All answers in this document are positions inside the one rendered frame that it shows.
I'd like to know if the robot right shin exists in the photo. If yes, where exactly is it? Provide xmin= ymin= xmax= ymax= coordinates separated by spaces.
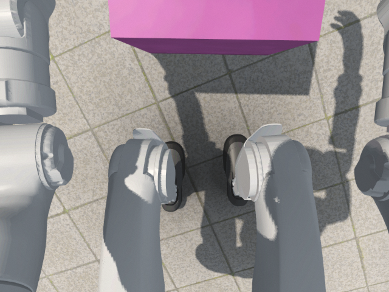
xmin=232 ymin=123 xmax=312 ymax=200

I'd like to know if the right robot foot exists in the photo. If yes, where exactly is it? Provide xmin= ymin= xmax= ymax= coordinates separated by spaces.
xmin=223 ymin=134 xmax=248 ymax=206

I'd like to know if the right robot forearm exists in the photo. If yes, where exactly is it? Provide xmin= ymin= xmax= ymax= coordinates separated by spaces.
xmin=374 ymin=0 xmax=389 ymax=133

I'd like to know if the carton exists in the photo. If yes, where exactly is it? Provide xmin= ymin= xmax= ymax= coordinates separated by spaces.
xmin=108 ymin=0 xmax=325 ymax=55

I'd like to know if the robot left upper arm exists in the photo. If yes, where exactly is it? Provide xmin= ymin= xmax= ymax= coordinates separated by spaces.
xmin=0 ymin=123 xmax=74 ymax=292

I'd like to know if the robot right upper arm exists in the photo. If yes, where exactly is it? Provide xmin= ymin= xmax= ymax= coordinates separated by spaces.
xmin=354 ymin=134 xmax=389 ymax=233

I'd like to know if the left robot forearm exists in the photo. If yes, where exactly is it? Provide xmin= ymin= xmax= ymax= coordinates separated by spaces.
xmin=0 ymin=0 xmax=57 ymax=125

